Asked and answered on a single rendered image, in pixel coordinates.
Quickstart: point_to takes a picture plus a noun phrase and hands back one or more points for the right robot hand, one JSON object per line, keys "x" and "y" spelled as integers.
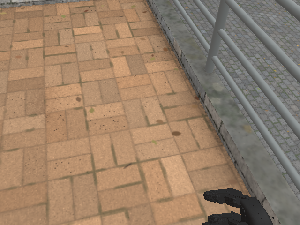
{"x": 252, "y": 212}

